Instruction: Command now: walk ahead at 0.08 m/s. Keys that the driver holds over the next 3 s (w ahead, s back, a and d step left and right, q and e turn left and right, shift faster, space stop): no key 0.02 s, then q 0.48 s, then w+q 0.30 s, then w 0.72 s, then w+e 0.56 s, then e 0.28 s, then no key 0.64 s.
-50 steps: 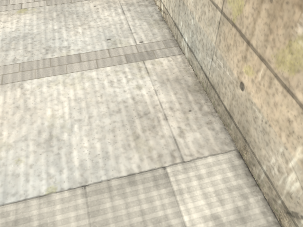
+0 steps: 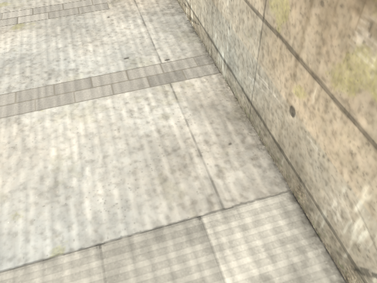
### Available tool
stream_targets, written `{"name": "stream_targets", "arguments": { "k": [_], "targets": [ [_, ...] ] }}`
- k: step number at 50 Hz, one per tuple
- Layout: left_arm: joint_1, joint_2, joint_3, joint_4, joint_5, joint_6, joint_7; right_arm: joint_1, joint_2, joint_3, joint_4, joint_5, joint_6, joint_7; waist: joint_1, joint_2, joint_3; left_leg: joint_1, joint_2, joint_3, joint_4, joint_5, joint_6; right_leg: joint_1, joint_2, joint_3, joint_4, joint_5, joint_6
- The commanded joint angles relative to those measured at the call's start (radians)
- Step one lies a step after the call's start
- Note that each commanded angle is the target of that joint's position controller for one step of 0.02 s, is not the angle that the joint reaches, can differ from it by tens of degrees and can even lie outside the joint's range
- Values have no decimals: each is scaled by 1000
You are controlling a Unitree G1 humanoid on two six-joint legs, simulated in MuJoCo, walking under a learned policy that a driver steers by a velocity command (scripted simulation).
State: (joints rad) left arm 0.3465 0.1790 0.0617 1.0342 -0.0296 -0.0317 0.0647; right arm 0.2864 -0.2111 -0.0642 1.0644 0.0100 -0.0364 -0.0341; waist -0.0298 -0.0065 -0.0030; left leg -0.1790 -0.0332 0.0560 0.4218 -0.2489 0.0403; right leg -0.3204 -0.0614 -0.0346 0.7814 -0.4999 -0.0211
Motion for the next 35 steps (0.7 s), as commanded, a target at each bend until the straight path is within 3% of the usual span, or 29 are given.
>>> {"name": "stream_targets", "arguments": {
  "k": [1, 2, 3, 4, 5, 6, 7, 8, 10, 13, 16, 17, 19, 21, 23, 24, 25, 26, 27, 28, 29, 30, 31, 33, 35],
  "targets": [
    [101, 21, 5, -4, 8, -20, -13, -119, -94, -3, -68, 11, -3, 6, 82, 49, 61, -123, 203, -182, -143, 29, 125, 87, -9, -12, -222, 167, -6],
    [133, 22, 9, 15, 27, -15, -14, -93, -83, 5, -54, 14, 3, 13, 95, 37, 59, -179, 149, -138, -86, 92, 89, 201, 31, -39, -337, 326, 8],
    [186, 77, 20, 20, 42, -9, -10, -49, -70, 10, -41, 10, 6, 19, 91, -16, 51, -223, 101, -103, 6, 101, 41, 280, -25, 30, -382, 435, 10],
    [190, 115, 13, -3, 51, -5, -4, -16, -27, 23, -41, -19, 13, 17, 57, -160, 46, -279, 28, -29, 152, -100, -19, 275, -168, 193, -464, 498, -24],
    [140, 188, 19, -27, 61, -9, -3, -58, -31, 15, -98, -7, 19, 2, 51, -335, 52, -262, 13, -22, 277, -305, -43, 135, -306, 320, -497, 504, -166],
    [90, 166, 14, -59, 63, -20, 2, -88, -88, 1, -121, -8, 22, -2, 58, -250, 55, -307, 30, -59, 467, -367, -63, 153, -321, 348, -496, 541, -229],
    [65, 199, 23, -86, 64, -30, 6, -91, -119, -13, -131, 2, 19, -4, 62, -193, 44, -400, 27, -79, 634, -390, -74, 197, -313, 322, -459, 606, -224],
    [40, 219, 29, -111, 59, -35, 8, -61, -113, -18, -120, 5, 19, -6, 44, -114, 1, -423, 38, -117, 735, -366, -77, 224, -304, 285, -442, 662, -203],
    [-22, 187, 22, -149, 33, -36, 11, -34, -90, -23, -123, 12, 34, -6, 11, -66, 1, -424, 66, -138, 767, -281, -88, 200, -287, 175, -434, 772, -175],
    [-25, 171, 21, -170, 42, -15, 21, -98, -59, -18, -179, 11, 56, -1, 30, -110, 13, -427, 79, -68, 649, -173, -112, 199, -237, 46, -451, 718, -170],
    [-52, 232, 44, -197, 44, 5, 33, -170, -44, -4, -248, 10, 61, 18, 53, -114, 1, -376, 93, -29, 476, -146, -116, 199, -240, -6, -438, 690, -179],
    [-62, 250, 53, -200, 33, 7, 34, -178, -44, -1, -263, 10, 63, 27, 57, -118, -6, -356, 90, -8, 433, -146, -109, 194, -260, -3, -429, 697, -189],
    [-86, 264, 61, -215, 32, 9, 20, -172, -77, -9, -287, 13, 67, 46, 55, -138, -30, -305, 83, 17, 385, -115, -84, 193, -282, -14, -406, 718, -194],
    [-124, 267, 65, -230, 18, 7, 8, -169, -98, -18, -310, 14, 72, 61, 47, -137, -36, -259, 76, 34, 309, -87, -51, 190, -301, -22, -371, 683, -174],
    [-147, 258, 62, -230, 7, 9, -1, -125, -116, -33, -317, 11, 70, 68, 13, -107, -46, -123, 34, 66, 128, 45, -6, 140, -270, -82, -256, 615, -108],
    [-87, 232, 55, -208, 17, 9, -11, -66, -170, -58, -314, 4, 66, 57, -5, -11, -85, 34, 30, 3, 29, 198, 38, 63, -209, -140, -93, 546, -43],
    [-122, 172, 32, -252, 55, 4, -20, -8, -313, -97, -335, -11, 62, 31, -11, 251, -120, 222, 286, -368, -6, 594, 148, -215, -94, -203, 258, 113, 53],
    [-199, 146, 23, -318, 47, -8, -24, 26, -326, -88, -344, -27, 40, 36, -26, 297, -200, 250, 446, -687, -60, 467, 372, -409, 56, -17, 494, -233, 79],
    [-232, 193, 33, -329, 20, -14, -39, 29, -269, -71, -347, -10, 18, 48, -43, 162, -184, 242, 413, -647, -108, 163, 357, -476, 15, 87, 540, -172, 59],
    [-250, 211, 38, -337, 7, -24, -51, -6, -229, -61, -352, 9, 7, 45, -21, 133, -121, 202, 356, -581, -139, -158, 291, -528, -6, 95, 511, -60, 28],
    [-249, 231, 47, -324, 17, -29, -48, -65, -209, -53, -368, 21, 4, 41, 4, 73, -66, 125, 314, -542, -172, -329, 235, -525, -28, 95, 451, 38, 15],
    [-245, 254, 55, -326, 31, -30, -44, -112, -191, -44, -384, 22, 2, 35, 26, 99, -34, 53, 288, -514, -203, -368, 213, -489, -37, 97, 382, 111, 18],
    [-230, 248, 54, -325, 38, -35, -46, -128, -186, -39, -398, 11, 0, 30, 42, 119, -30, -3, 256, -482, -225, -359, 206, -433, -33, 88, 353, 171, 22],
    [-226, 215, 45, -326, 41, -53, -52, -106, -195, -42, -411, -5, -12, 19, 42, 105, -37, -31, 224, -425, -238, -256, 209, -386, -15, 71, 259, 262, 35],
    [-256, 181, 32, -334, 43, -64, -51, -69, -216, -50, -418, -2, -18, 12, 27, 95, -35, -39, 207, -382, -231, -170, 207, -349, 2, 65, 111, 303, 50]
  ]
}}
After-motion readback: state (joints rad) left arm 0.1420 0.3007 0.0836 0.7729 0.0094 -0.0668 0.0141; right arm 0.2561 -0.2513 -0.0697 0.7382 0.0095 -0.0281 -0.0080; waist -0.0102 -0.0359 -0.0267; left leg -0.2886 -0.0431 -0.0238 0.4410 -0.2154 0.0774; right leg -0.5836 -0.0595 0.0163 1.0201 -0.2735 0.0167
